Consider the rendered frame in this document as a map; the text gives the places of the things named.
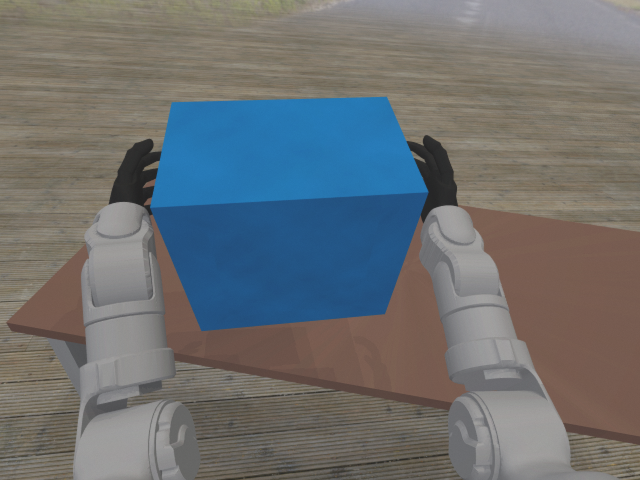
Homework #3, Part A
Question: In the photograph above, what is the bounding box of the table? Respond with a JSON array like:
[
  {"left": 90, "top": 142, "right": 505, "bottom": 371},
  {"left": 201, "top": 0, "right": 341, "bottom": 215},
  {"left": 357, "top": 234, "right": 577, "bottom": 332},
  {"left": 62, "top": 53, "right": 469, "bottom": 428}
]
[{"left": 6, "top": 179, "right": 640, "bottom": 445}]

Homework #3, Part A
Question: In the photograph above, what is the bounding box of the robot left forearm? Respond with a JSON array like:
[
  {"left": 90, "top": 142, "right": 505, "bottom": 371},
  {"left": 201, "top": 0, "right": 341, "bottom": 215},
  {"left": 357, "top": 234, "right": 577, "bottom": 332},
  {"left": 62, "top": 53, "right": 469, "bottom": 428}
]
[{"left": 73, "top": 202, "right": 176, "bottom": 480}]

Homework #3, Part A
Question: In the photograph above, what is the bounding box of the carton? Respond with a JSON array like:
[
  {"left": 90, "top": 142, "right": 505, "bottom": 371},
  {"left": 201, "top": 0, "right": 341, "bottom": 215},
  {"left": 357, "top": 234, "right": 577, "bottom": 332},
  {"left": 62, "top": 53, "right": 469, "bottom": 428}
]
[{"left": 150, "top": 97, "right": 429, "bottom": 331}]

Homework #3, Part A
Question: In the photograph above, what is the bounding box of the robot right hand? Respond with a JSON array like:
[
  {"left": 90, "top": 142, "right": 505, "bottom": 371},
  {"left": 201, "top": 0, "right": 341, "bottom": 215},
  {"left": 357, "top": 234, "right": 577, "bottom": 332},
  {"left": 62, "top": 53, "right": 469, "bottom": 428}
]
[{"left": 407, "top": 135, "right": 458, "bottom": 224}]

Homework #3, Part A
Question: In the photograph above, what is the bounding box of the robot left upper arm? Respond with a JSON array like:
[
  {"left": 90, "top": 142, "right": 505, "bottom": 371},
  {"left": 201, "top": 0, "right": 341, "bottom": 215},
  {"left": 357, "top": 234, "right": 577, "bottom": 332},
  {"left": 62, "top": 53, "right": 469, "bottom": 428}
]
[{"left": 75, "top": 399, "right": 201, "bottom": 480}]

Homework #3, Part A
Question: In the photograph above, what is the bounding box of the robot right upper arm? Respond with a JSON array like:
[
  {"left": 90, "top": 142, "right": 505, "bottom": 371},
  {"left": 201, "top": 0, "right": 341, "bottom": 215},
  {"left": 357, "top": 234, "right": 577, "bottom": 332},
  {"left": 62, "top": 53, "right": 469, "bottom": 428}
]
[{"left": 448, "top": 390, "right": 621, "bottom": 480}]

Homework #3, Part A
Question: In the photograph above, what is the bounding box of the robot right forearm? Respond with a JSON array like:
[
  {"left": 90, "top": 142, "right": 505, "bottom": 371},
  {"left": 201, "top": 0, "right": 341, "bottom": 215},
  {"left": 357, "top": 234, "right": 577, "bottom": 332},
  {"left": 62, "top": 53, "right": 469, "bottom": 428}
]
[{"left": 419, "top": 205, "right": 571, "bottom": 460}]

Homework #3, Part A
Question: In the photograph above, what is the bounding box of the robot left hand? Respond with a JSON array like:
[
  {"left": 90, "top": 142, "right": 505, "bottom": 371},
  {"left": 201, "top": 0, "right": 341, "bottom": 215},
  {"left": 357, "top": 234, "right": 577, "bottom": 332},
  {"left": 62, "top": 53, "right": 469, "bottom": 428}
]
[{"left": 109, "top": 139, "right": 162, "bottom": 215}]

